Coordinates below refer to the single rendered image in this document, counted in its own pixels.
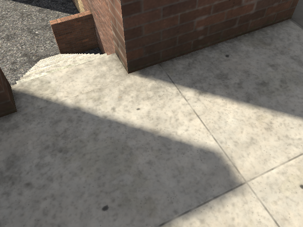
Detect stairs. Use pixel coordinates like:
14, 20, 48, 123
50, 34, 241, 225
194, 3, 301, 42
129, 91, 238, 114
16, 53, 107, 84

